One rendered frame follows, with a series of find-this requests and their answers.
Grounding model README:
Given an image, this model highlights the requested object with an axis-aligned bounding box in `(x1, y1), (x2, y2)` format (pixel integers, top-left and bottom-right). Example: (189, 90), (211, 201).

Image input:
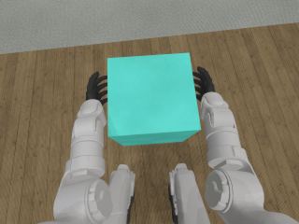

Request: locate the robot right upper arm
(204, 168), (299, 224)

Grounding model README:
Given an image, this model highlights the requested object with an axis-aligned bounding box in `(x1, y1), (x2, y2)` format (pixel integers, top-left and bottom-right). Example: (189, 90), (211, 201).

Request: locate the right robot thigh
(169, 167), (210, 224)

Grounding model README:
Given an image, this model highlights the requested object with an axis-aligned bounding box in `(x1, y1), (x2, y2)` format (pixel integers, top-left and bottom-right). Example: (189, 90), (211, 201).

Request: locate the robot left forearm
(53, 99), (107, 215)

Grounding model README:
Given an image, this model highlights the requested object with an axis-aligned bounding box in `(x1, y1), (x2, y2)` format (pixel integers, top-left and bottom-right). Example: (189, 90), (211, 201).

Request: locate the robot right forearm
(200, 91), (264, 196)

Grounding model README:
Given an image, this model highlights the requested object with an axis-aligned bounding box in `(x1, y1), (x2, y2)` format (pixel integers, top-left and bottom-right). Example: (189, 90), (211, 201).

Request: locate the robot right shin
(172, 163), (195, 216)

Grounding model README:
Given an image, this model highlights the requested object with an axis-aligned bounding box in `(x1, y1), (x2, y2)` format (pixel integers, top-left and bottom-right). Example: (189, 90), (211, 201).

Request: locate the carton
(107, 52), (201, 147)

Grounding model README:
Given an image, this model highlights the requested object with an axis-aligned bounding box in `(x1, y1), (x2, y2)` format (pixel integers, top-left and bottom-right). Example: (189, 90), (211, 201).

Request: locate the robot right hand
(192, 66), (215, 102)

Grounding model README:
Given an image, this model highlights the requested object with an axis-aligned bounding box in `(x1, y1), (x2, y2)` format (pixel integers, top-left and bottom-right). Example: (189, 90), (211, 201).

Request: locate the robot left hand
(86, 71), (107, 105)

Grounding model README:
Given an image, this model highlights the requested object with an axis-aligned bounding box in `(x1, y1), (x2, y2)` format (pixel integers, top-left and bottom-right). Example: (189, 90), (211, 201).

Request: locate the robot left upper arm
(36, 178), (113, 224)

